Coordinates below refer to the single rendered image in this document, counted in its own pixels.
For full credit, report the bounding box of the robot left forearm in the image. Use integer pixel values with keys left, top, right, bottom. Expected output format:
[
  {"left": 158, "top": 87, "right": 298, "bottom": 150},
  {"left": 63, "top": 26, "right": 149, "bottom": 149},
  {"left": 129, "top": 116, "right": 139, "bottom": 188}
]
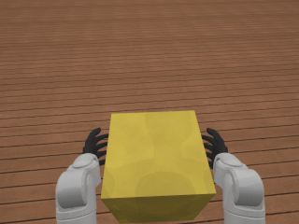
[{"left": 55, "top": 153, "right": 101, "bottom": 224}]

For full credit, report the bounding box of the carton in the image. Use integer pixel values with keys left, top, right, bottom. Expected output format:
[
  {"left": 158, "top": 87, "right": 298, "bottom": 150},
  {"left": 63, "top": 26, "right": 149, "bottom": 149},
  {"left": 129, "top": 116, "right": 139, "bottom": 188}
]
[{"left": 100, "top": 110, "right": 217, "bottom": 224}]

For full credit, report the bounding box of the right robot hand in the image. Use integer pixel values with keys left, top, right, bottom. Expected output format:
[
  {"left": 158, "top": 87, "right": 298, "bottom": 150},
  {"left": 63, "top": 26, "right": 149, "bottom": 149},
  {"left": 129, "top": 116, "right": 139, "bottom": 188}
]
[{"left": 201, "top": 128, "right": 228, "bottom": 169}]

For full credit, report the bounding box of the left robot hand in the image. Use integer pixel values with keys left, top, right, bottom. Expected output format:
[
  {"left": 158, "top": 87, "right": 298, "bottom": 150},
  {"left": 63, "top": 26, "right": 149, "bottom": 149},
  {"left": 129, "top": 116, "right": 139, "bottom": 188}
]
[{"left": 82, "top": 127, "right": 109, "bottom": 166}]

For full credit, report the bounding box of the robot right forearm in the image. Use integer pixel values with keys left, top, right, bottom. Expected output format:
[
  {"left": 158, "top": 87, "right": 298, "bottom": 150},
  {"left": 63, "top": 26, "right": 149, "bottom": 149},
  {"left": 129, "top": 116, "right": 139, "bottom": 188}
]
[{"left": 213, "top": 152, "right": 265, "bottom": 224}]

